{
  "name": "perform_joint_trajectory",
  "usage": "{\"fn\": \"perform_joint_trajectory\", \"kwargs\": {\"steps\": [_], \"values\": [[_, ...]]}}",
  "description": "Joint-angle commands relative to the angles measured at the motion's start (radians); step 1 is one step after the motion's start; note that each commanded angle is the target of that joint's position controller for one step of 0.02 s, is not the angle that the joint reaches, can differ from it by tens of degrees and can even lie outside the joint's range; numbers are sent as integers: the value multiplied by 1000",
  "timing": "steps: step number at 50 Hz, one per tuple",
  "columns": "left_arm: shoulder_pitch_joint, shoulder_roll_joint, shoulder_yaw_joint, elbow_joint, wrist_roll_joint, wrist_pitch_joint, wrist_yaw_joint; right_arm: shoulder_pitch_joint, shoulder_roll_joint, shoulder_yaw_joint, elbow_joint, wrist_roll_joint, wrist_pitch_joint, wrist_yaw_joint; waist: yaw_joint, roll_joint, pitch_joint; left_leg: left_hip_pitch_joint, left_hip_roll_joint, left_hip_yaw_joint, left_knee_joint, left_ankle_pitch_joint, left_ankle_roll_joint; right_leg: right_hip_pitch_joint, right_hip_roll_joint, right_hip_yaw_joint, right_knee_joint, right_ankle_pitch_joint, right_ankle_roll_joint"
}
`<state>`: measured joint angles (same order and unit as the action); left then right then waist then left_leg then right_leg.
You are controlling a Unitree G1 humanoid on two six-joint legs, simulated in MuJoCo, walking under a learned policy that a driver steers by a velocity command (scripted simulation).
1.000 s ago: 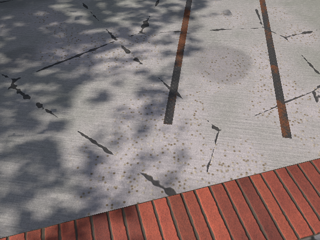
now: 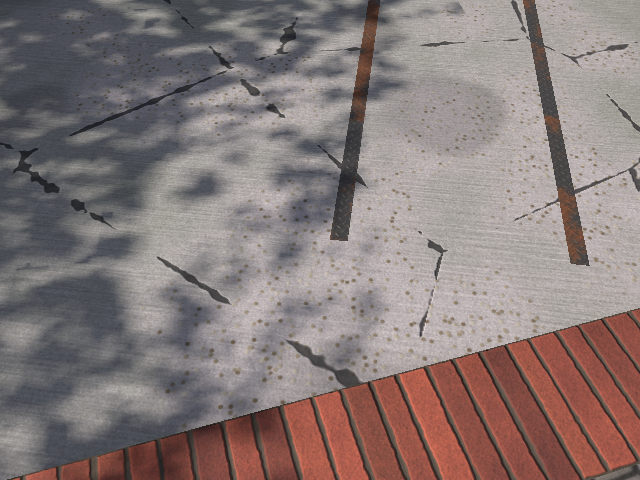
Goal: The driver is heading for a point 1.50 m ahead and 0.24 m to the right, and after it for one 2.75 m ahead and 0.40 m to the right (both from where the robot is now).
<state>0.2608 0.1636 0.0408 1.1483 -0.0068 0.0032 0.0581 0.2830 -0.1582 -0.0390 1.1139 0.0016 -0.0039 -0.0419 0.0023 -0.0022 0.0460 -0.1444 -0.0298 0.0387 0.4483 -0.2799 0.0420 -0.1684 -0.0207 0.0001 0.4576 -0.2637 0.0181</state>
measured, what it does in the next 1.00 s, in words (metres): walks ahead: right foot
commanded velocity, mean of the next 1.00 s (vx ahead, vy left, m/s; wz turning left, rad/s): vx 0.27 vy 0.00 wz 0.00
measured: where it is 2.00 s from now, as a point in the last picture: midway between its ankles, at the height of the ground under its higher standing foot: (365, 342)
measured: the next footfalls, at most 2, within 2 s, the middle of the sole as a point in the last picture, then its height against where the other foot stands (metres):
right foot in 0.60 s outside the picture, level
left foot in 1.10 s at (308, 477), level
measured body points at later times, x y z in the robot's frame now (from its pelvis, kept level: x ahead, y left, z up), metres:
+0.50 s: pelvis +0.03 -0.02 +0.00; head +0.03 -0.04 +0.45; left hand +0.05 +0.23 -0.14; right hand -0.02 -0.27 -0.15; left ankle -0.02 +0.09 -0.74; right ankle +0.02 -0.15 -0.70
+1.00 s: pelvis +0.23 -0.07 +0.00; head +0.26 -0.08 +0.44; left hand +0.11 +0.15 -0.14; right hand +0.44 -0.29 -0.12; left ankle +0.44 +0.08 -0.69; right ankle +0.07 -0.16 -0.74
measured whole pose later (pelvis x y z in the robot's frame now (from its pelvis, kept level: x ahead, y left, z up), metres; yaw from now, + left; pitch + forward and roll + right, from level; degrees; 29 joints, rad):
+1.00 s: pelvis +0.23 -0.07 +0.00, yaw +0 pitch +2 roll +0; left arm 0.52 0.16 0.03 1.09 0.00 -0.09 0.02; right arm 0.00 -0.22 -0.05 0.89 0.03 -0.08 0.03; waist 0.09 0.04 0.01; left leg -0.69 0.08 0.03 0.60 0.08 0.05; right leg 0.13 0.03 -0.06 0.16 -0.33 -0.03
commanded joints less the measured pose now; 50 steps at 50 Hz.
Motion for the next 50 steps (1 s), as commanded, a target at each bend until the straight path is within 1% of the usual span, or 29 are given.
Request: {"fn": "perform_joint_trajectory", "kwargs": {"steps": [1, 12, 13, 14, 15, 16, 17, 18, 19, 20, 22, 23, 25, 27, 28, 29, 30, 31, 32, 33, 34, 35, 36, 37, 39, 41, 44, 46, 50], "values": [[59, 84, 12, -10, 1, -6, 3, 63, -82, -11, -13, 0, -6, -2, 0, 3, 38, -55, 59, -63, -99, 122, 11, -25, -17, 15, -64, 133, -24], [86, 73, 9, -5, 0, -10, 2, 81, -74, -6, -16, 1, -12, 0, 0, 4, 38, -72, 64, -71, -109, 97, 18, -37, -18, 17, -63, 117, -22], [105, 63, 7, 4, 0, -9, 3, 99, -71, -5, -8, 1, -11, -1, -1, 12, 14, -62, 59, -71, -122, -15, 23, -30, -3, -1, -52, 40, -24], [105, 63, 9, 4, -5, -8, 5, 107, -94, -13, -8, 8, -8, -5, -8, 31, 23, -70, 61, -87, -136, -191, 42, -58, 26, -33, -5, -81, -30], [92, 67, 12, -7, -10, -11, 7, 116, -131, -26, -13, 17, -7, -8, -18, 70, 44, -84, 97, -145, -167, -385, 78, -119, 53, -68, 71, -209, -40], [57, 66, 12, -29, -10, -19, 5, 151, -158, -35, -14, 24, -11, -8, -39, 115, 75, -79, 185, -265, -234, -548, 127, -216, 58, -86, 173, -255, -47], [22, 51, 7, -53, -10, -33, -1, 172, -196, -49, -19, 27, -20, -7, -55, 168, 105, -88, 300, -420, -305, -621, 191, -280, 31, -77, 301, -225, -58], [-14, 60, 10, -74, -16, -47, -11, 178, -206, -55, -26, 19, -33, -7, -64, 165, 137, -90, 376, -527, -351, -591, 241, -364, -14, -26, 435, -235, -71], [-35, 74, 17, -88, -24, -59, -20, 173, -194, -54, -34, 8, -49, -5, -60, 138, 149, -45, 414, -573, -362, -527, 262, -469, -48, 17, 556, -271, -81], [-21, 82, 23, -91, -29, -70, -27, 148, -177, -49, -47, 10, -63, -1, -37, 106, 138, 5, 410, -554, -346, -458, 251, -533, -80, 48, 602, -256, -92], [-24, 96, 31, -94, -32, -90, -37, 102, -152, -42, -72, 26, -73, 6, -19, 73, 99, 47, 337, -407, -329, -298, 187, -513, -99, 33, 464, -194, -93], [-40, 87, 31, -96, -29, -97, -39, 98, -159, -43, -77, 27, -70, 8, -22, 77, 79, 25, 294, -329, -319, -228, 163, -440, -83, 1, 373, -166, -85], [-29, 59, 27, -90, -29, -100, -47, 102, -194, -49, -80, 25, -61, 10, -9, 109, 57, -75, 238, -225, -288, -188, 154, -259, -32, -70, 239, -132, -68], [66, 59, 33, -53, -30, -95, -51, 89, -210, -52, -87, 40, -55, 13, 43, 94, 44, -214, 210, -178, -210, -231, 150, -42, 23, -134, 115, -1, -54], [141, 71, 42, -23, -27, -89, -49, 85, -204, -50, -92, 42, -55, 15, 72, 74, 27, -274, 192, -169, -153, -238, 141, 64, 50, -149, 97, 15, -50], [231, 92, 53, 0, -26, -86, -46, 55, -179, -40, -102, 37, -61, 17, 119, 39, 10, -336, 159, -132, -22, -160, 114, 165, 35, -107, 61, -1, -64], [358, 178, 74, 10, -16, -92, -39, 16, -102, -18, -125, 22, -67, 26, 165, -180, -27, -452, 71, 2, 383, -94, 42, 257, -188, 216, -99, -146, -134], [435, 271, 79, 10, 4, -110, -54, 23, -36, -7, -165, 30, -88, 25, 141, -345, -68, -674, -37, -32, 680, -276, 25, 341, -387, 702, -293, -300, -286], [349, 227, 60, 2, 13, -127, -60, 9, -82, -15, -176, 53, -103, 28, 92, -217, -16, -758, 37, -132, 850, -229, 49, 261, -430, 777, -317, -462, -318], [241, 167, 39, -36, 5, -137, -67, -28, -120, -19, -192, 57, -110, 35, 62, -130, 47, -802, 89, -136, 878, -116, 73, 196, -387, 650, -306, -460, -275], [153, 145, 26, -63, 3, -137, -76, -25, -136, -25, -184, 46, -111, 35, 28, -84, 57, -768, 126, -118, 845, -11, 74, 144, -325, 502, -308, -339, -233], [106, 135, 19, -82, 3, -133, -81, -22, -151, -35, -177, 32, -110, 32, 8, -77, 55, -710, 151, -111, 764, 60, 66, 96, -276, 385, -319, -204, -200], [109, 110, 12, -82, 6, -128, -81, -20, -160, -42, -170, 27, -102, 33, 1, -89, 53, -649, 166, -99, 705, 102, 54, 65, -233, 289, -328, -95, -175], [147, 101, 8, -73, 11, -124, -76, -20, -150, -43, -162, 26, -95, 36, 7, -96, 48, -620, 164, -78, 673, 138, 41, 60, -206, 226, -332, 4, -170], [218, 115, 7, -59, 14, -120, -62, -73, -126, -40, -178, 23, -83, 39, 20, -79, 52, -648, 162, -54, 605, 191, 16, 90, -192, 164, -332, 180, -184], [243, 134, 8, -66, 17, -115, -50, -165, -110, -36, -214, 18, -80, 40, 33, -61, 60, -682, 158, -47, 496, 244, -1, 115, -195, 132, -335, 289, -192], [261, 144, 9, -81, 13, -108, -39, -292, -92, -24, -257, 24, -83, 52, 59, -69, 78, -629, 130, -19, 297, 350, -11, 103, -177, 79, -359, 304, -182], [293, 146, 11, -76, 5, -105, -36, -353, -89, -18, -278, 29, -84, 63, 72, -72, 98, -609, 114, -4, 215, 381, -6, 127, -183, 59, -368, 299, -182], [316, 148, 19, -70, -5, -95, -32, -474, -98, -13, -337, 34, -102, 97, 79, -61, 131, -593, 91, 2, 82, 361, 33, 223, -216, 33, -330, 376, -178]]}}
